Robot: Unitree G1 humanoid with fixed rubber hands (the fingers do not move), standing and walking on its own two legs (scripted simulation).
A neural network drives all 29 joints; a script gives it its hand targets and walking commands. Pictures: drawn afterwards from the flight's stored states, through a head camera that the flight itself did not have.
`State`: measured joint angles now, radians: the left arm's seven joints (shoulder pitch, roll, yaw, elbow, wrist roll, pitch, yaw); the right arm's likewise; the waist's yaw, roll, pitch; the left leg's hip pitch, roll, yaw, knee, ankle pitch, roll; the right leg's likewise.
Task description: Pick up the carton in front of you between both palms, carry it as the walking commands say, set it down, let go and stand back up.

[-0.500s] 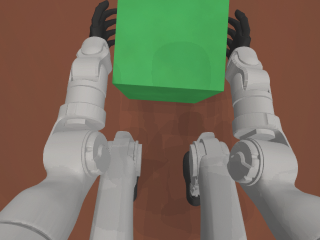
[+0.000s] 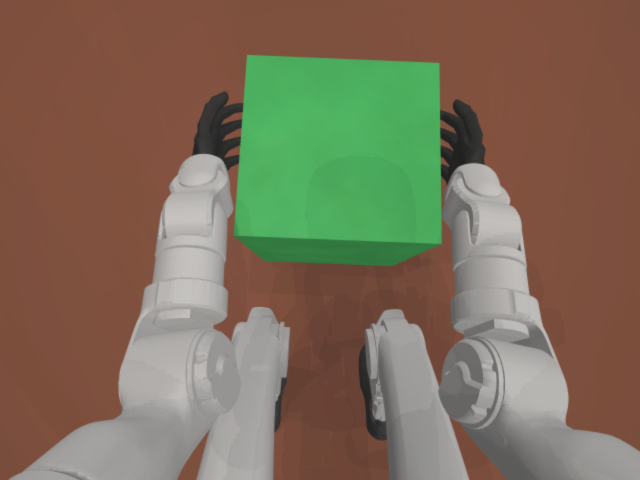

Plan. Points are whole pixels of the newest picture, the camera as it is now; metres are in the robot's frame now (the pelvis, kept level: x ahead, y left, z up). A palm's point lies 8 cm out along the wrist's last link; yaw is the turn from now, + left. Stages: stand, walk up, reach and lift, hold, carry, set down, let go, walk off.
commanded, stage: reach and lift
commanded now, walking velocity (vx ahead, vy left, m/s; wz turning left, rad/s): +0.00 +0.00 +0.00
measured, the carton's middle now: (334, 182) +0.47 +0.00 -0.11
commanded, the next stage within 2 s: hold in 1.96 s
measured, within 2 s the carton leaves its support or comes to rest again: neither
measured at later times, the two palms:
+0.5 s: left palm (152, 139) +0.42 +0.15 +0.11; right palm (548, 145) +0.42 -0.15 +0.12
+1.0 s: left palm out of the picture +0.37 +0.15 +0.26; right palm out of the picture +0.37 -0.15 +0.26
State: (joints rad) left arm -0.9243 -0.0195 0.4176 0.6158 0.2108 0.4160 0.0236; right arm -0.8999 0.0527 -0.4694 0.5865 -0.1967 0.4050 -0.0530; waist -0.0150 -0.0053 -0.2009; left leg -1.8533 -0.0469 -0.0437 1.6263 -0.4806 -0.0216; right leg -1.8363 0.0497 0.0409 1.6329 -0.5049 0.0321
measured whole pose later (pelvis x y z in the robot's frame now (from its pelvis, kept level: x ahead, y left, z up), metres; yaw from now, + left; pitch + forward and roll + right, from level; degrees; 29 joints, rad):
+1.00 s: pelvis +0.08 +0.00 +0.23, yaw +1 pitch +0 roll +0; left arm -0.28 -0.16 0.28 0.37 0.25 0.56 0.00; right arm -0.29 0.16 -0.28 0.39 -0.24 0.56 -0.01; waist 0.00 -0.01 -0.06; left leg -0.28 -0.02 -0.06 0.52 -0.24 -0.01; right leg -0.26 0.02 0.06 0.53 -0.26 0.00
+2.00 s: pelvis +0.09 +0.00 +0.24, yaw +0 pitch -6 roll +0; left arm -0.24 -0.15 0.22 0.24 0.27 0.70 -0.01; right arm -0.25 0.15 -0.22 0.25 -0.27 0.69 0.01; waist 0.00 0.00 0.04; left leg -0.07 -0.02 -0.06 0.37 -0.19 -0.01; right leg -0.06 0.02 0.06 0.38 -0.21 0.00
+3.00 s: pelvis +0.14 -0.02 +0.24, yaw +1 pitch +4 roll +1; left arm -0.23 -0.14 0.12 -0.01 0.16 0.98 0.07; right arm -0.21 0.08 -0.14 -0.04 -0.14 0.99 -0.05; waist 0.00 0.00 -0.18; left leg -0.36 0.03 0.05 0.70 -0.46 0.00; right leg -0.22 -0.02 -0.04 0.47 -0.32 -0.02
